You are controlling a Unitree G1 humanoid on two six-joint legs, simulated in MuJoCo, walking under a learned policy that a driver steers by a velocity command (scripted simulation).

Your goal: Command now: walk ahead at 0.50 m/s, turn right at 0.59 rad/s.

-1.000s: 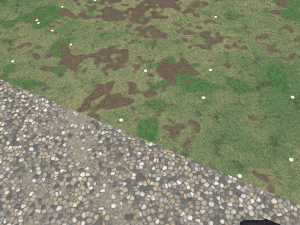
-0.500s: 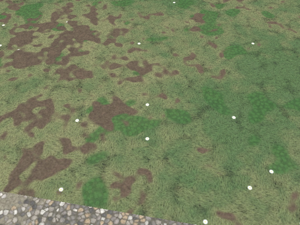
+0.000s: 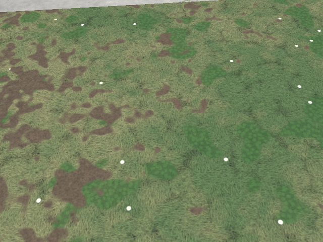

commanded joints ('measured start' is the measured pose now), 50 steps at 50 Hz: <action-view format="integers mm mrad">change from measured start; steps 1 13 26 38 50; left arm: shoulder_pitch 92 28 -370 30 -26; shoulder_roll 146 130 21 217 80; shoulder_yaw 27 6 -48 26 -10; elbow -34 -52 -178 -67 16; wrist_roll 5 26 33 28 4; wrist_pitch -7 -17 7 -13 -48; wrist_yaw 10 4 -41 1 -4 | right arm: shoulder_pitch -140 199 397 467 134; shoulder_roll -67 -111 -95 -97 -42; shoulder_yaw -4 -35 -21 -19 -19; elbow -107 -18 133 135 57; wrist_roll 5 24 36 37 8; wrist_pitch -16 -46 -81 -55 -7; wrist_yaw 4 -14 -5 -22 16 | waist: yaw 23 -89 -105 41 -73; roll -99 -9 42 -183 -83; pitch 6 -78 26 -316 35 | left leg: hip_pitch -50 700 575 75 9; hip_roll -59 230 47 -147 15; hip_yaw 41 -512 -38 26 55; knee -89 -577 -698 414 82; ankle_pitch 47 -314 210 -450 -17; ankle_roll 6 295 230 119 51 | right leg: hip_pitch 64 -541 -561 319 -55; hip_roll -253 -105 -223 -572 -331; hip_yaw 212 30 -150 554 -5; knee -9 1000 476 18 -178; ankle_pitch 508 -120 196 -50 279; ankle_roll -78 48 124 -168 -69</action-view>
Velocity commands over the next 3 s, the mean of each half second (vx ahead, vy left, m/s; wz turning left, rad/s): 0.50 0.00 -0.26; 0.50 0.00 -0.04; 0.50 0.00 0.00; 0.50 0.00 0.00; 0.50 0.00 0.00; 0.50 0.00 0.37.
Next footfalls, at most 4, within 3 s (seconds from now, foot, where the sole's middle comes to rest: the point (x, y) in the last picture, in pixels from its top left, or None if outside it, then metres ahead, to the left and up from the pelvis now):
0.18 left None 0.29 0.12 -0.78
0.72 right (214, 224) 0.54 -0.11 -0.78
1.28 left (181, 157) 0.86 0.04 -0.78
1.82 right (223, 114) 1.13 -0.18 -0.78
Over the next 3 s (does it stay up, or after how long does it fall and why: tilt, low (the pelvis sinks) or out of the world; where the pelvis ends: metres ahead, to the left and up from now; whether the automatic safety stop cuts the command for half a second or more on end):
stays up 1.60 -0.14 -0.02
